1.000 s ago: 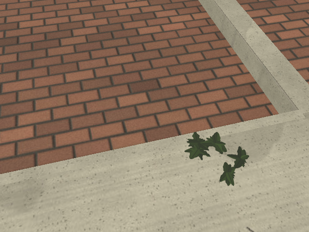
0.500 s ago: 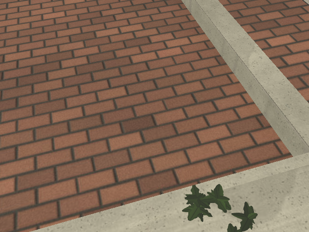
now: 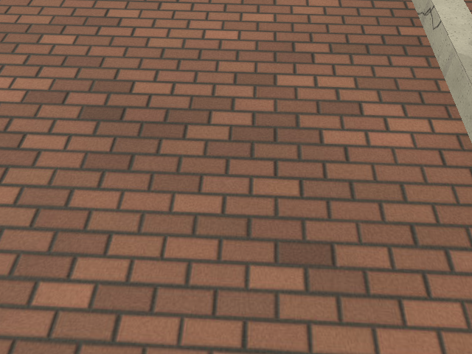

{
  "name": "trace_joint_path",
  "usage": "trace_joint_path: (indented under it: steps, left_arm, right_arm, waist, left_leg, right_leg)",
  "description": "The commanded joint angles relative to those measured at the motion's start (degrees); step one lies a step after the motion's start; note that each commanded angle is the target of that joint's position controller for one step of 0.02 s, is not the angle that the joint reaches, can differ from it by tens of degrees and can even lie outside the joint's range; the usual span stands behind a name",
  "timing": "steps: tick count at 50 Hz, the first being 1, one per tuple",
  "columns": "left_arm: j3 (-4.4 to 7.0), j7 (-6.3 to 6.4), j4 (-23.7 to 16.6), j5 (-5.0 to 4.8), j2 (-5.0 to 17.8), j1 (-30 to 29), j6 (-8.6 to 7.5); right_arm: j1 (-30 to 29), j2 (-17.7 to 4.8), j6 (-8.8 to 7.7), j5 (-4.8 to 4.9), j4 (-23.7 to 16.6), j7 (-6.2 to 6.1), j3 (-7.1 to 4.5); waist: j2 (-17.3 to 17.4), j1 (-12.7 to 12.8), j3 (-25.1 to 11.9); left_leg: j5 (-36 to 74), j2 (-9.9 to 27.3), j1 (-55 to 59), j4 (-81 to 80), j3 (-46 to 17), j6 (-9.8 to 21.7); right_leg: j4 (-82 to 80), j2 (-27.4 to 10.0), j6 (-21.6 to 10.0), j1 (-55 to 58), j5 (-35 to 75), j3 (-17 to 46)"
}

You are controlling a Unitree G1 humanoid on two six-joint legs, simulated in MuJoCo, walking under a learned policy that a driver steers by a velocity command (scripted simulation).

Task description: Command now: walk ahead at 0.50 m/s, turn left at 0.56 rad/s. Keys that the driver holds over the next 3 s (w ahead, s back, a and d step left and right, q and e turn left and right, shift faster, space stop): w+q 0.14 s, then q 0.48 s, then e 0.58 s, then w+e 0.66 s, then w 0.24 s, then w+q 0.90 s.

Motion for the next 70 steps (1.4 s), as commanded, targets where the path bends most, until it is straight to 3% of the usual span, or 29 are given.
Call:
trace_joint_path:
  steps: [1,3,4,6,10,13,15,16,21,22,23,24,26,27,31,33,35,37,38,41,44,47,50,55,62,67,68,69,70]
  left_arm:
    - [2.74,1.18,-1.95,0.13,10.78,1.85,0.45]
    - [1.38,1.19,-4.75,0.96,8.11,2.50,-0.56]
    - [1.51,-1.19,-5.92,1.88,9.42,-2.71,-0.88]
    - [0.18,-2.92,-11.37,-1.66,6.56,-18.15,-1.55]
    - [-0.41,2.15,-13.81,-0.89,3.72,-13.50,-0.38]
    - [0.61,2.73,-16.06,-1.92,8.74,-14.96,0.89]
    - [-0.74,1.71,-17.48,-2.04,5.19,-17.18,1.58]
    - [-1.02,0.73,-15.82,-1.25,4.49,-12.01,1.38]
    - [4.67,4.37,-11.17,-2.46,16.40,21.62,-0.48]
    - [3.37,4.26,-14.36,-2.75,16.71,11.01,-1.10]
    - [2.29,2.05,-18.58,-1.18,16.67,-2.32,-2.23]
    - [2.20,0.82,-20.21,-1.39,14.06,-11.51,-2.94]
    - [-0.39,1.23,-22.93,-5.06,6.00,-23.64,-2.80]
    - [-0.03,2.58,-23.78,-4.01,7.33,-23.90,-2.01]
    - [2.28,6.20,-20.79,-3.60,16.44,-16.90,-1.85]
    - [1.89,3.46,-22.69,-1.87,16.95,-22.06,-1.67]
    - [0.08,-1.21,-21.56,-5.08,14.07,-22.91,-1.37]
    - [0.09,-3.19,-17.70,-4.76,9.07,0.73,-1.84]
    - [1.04,-2.25,-20.01,-5.56,12.61,-8.57,-1.27]
    - [0.13,-2.34,-17.48,-3.96,10.01,-5.70,0.38]
    - [-0.31,-3.18,-18.21,-2.69,8.83,-2.21,0.77]
    - [0.77,-1.46,-24.21,-3.86,12.07,-10.23,0.06]
    - [1.82,2.13,-25.94,-4.17,15.51,-15.73,0.82]
    - [4.60,-0.12,-24.50,-4.32,20.29,-7.93,-0.80]
    - [3.20,-0.68,-26.62,-2.65,16.40,-14.27,0.45]
    - [2.83,-3.28,-29.29,-2.49,15.80,-21.03,2.31]
    - [1.74,-4.01,-27.94,-2.18,10.83,-17.20,1.82]
    - [0.91,-4.52,-30.20,-2.38,7.82,-13.62,0.39]
    - [1.56,-3.39,-28.61,-1.87,10.87,-15.93,-0.17]
  right_arm:
    - [0.79,-6.16,-2.10,1.33,-2.89,-1.12,-2.12]
    - [18.57,-10.84,-3.20,2.45,0.98,-2.91,-3.94]
    - [33.59,-11.24,-2.41,0.84,5.47,-3.75,-3.66]
    - [35.36,-14.30,-4.85,-0.27,8.91,-3.67,-5.60]
    - [16.64,-4.16,-5.93,1.24,4.75,-1.78,-1.57]
    - [12.76,-8.68,-6.68,1.17,0.69,-1.02,-2.57]
    - [13.57,-11.45,-5.99,-0.47,-0.74,-0.55,-3.44]
    - [12.23,-10.33,-5.46,-2.77,-2.34,-0.85,-3.11]
    - [-4.73,-11.81,-8.12,-0.39,-13.63,0.32,-3.70]
    - [6.32,-1.67,-7.87,0.47,-12.23,0.94,-1.63]
    - [20.24,-2.08,-6.37,2.16,-9.70,-0.14,-2.07]
    - [22.22,-4.62,-4.58,1.03,-8.73,-1.82,-2.07]
    - [14.46,-5.62,-1.24,-3.91,-12.30,-4.65,-1.52]
    - [12.76,-3.59,-1.03,-4.90,-13.52,-3.92,-0.30]
    - [9.94,-4.44,-1.15,-0.80,-15.99,1.13,0.73]
    - [12.70,-7.73,-2.18,0.54,-15.43,2.14,-0.38]
    - [16.64,-11.37,-2.84,3.27,-12.15,1.23,-2.30]
    - [13.84,-16.88,-2.52,2.30,-16.32,0.21,-3.00]
    - [12.86,-14.43,-2.72,0.33,-15.82,-0.21,-2.79]
    - [0.14,-11.74,-2.48,2.86,-16.29,0.11,-0.87]
    - [-4.30,-13.31,-1.93,1.13,-16.86,-1.18,-1.14]
    - [1.47,-18.60,-1.42,2.79,-16.19,-3.32,-3.60]
    - [8.60,-17.99,-1.91,2.56,-17.29,-5.06,-4.86]
    - [-1.78,-13.16,-1.01,1.08,-23.35,-6.09,-3.73]
    - [7.82,-9.57,-0.56,-1.91,-20.52,-5.99,-0.44]
    - [21.12,-9.74,-1.52,0.16,-15.70,-2.67,-0.33]
    - [25.69,-13.94,-2.18,-0.64,-15.47,-3.67,-1.80]
    - [26.23,-22.90,-3.51,-1.00,-17.16,-4.27,-3.43]
    - [23.67,-18.49,-3.45,-1.61,-15.91,-3.71,-2.09]
  waist:
    - [-6.47,-5.09,3.27]
    - [0.20,-9.12,-11.43]
    - [4.71,-14.56,-16.60]
    - [1.94,-17.76,-3.35]
    - [-0.88,-2.31,-0.80]
    - [-1.35,-0.26,-1.32]
    - [1.69,-0.37,-1.34]
    - [2.47,1.56,-1.96]
    - [-6.60,18.61,-5.27]
    - [-15.48,6.72,-8.52]
    - [-6.47,-4.54,-6.57]
    - [-8.20,-5.44,0.90]
    - [-2.75,-7.52,-4.10]
    - [-4.52,-6.77,-6.26]
    - [-3.53,-4.44,-2.00]
    - [-5.77,-6.42,-3.34]
    - [-1.82,-9.80,-3.75]
    - [11.13,-2.08,-18.78]
    - [2.89,-5.89,-11.75]
    - [4.24,1.74,-7.03]
    - [1.45,3.82,-5.27]
    - [3.14,-1.54,-5.80]
    - [0.03,-7.67,-6.88]
    - [-12.45,1.44,-2.28]
    - [-6.59,-1.83,-3.38]
    - [-2.89,-6.66,0.11]
    - [3.39,-7.44,-2.23]
    - [12.11,-5.11,-1.68]
    - [2.56,-5.07,1.98]
  left_leg:
    - [-0.70,-5.20,2.61,-1.89,4.36,2.66]
    - [2.53,-2.86,41.32,5.89,-8.19,10.26]
    - [2.25,5.21,59.08,-5.77,-27.49,16.32]
    - [-0.75,9.77,55.68,-13.42,-34.08,13.57]
    - [28.07,8.34,17.57,-16.23,-24.41,16.01]
    - [30.84,4.24,9.05,-17.93,-18.59,12.60]
    - [29.19,-0.79,-0.65,-16.43,-14.42,9.60]
    - [27.91,-1.32,-5.84,-11.10,-13.60,8.24]
    - [33.79,-6.17,-14.07,27.12,-18.76,2.50]
    - [-24.67,-14.56,-17.01,42.80,-11.05,-4.20]
    - [-35.08,-10.66,-18.64,54.43,-11.26,-4.08]
    - [-33.08,-3.92,-22.81,56.93,-12.40,-6.19]
    - [-23.88,2.06,-17.00,50.53,-11.88,-10.42]
    - [-19.03,2.23,-10.82,51.83,-7.39,-12.16]
    - [-9.98,2.64,7.02,26.57,2.82,-11.53]
    - [-2.10,2.23,17.25,23.02,-1.34,-10.30]
    - [9.71,-2.56,30.21,-6.35,3.69,-8.07]
    - [59.12,19.53,46.79,-0.83,-21.67,15.77]
    - [50.05,19.04,34.49,-2.33,-20.37,13.90]
    - [38.62,15.39,9.53,-3.23,-9.19,7.14]
    - [25.56,12.53,2.55,-0.56,-2.61,5.21]
    - [23.42,14.51,15.85,2.57,-5.36,7.81]
    - [11.61,12.27,20.34,4.01,-1.76,5.38]
    - [-30.84,-3.09,1.44,22.65,4.73,-6.82]
    - [-25.84,-0.49,3.72,20.91,-1.12,-11.82]
    - [-12.75,-3.34,30.63,-4.25,1.25,-6.29]
    - [-0.39,7.18,38.69,-5.19,-9.39,1.55]
    - [9.77,24.07,38.02,-14.95,-39.61,19.68]
    - [-3.51,28.51,34.49,-20.04,-43.42,22.07]
  right_leg:
    - [11.72,-16.17,-11.20,0.04,68.10,0.87]
    - [34.79,-9.41,-3.73,-28.85,53.89,0.70]
    - [54.06,0.03,0.44,-45.67,2.40,3.42]
    - [66.68,-0.28,-3.50,-65.69,-7.53,23.41]
    - [58.50,-5.10,-2.69,-41.58,-4.18,24.50]
    - [44.29,-4.08,0.44,-36.25,1.51,20.98]
    - [38.33,-0.60,-0.33,-26.09,13.95,15.71]
    - [46.36,-0.14,-1.30,-22.16,28.16,16.51]
    - [28.63,-0.04,-5.92,0.38,24.20,19.26]
    - [17.57,-18.69,-22.26,-0.04,54.64,40.88]
    - [15.28,-28.36,-31.83,-10.85,78.10,50.63]
    - [11.31,-32.44,-30.92,-20.76,64.30,53.26]
    - [10.23,-21.20,-20.98,-28.17,39.11,42.21]
    - [12.22,-16.08,-18.51,-32.02,43.20,33.22]
    - [10.58,-6.45,-10.21,-41.64,32.13,15.17]
    - [16.39,-9.86,-8.00,-43.62,32.94,18.20]
    - [24.33,-7.19,-4.66,-41.60,32.59,16.07]
    - [41.46,-3.03,4.04,-48.73,-19.49,19.16]
    - [46.06,-4.21,4.98,-47.78,-20.50,20.85]
    - [54.78,-5.46,6.62,-31.82,-7.42,21.03]
    - [51.64,-3.05,4.87,-24.96,5.00,18.28]
    - [34.71,-0.10,2.36,-31.06,5.93,12.88]
    - [27.56,-0.60,-6.25,-33.45,28.34,17.20]
    - [11.34,-15.89,-23.39,-22.22,38.49,41.30]
    - [13.43,-10.04,-17.75,-24.75,24.73,38.01]
    - [24.22,-2.73,-17.16,-43.00,-5.54,39.47]
    - [42.05,2.71,-11.96,-51.53,-6.35,34.68]
    - [53.92,9.31,-6.13,-64.90,-12.18,31.86]
    - [60.40,3.83,-4.79,-69.57,-7.32,36.48]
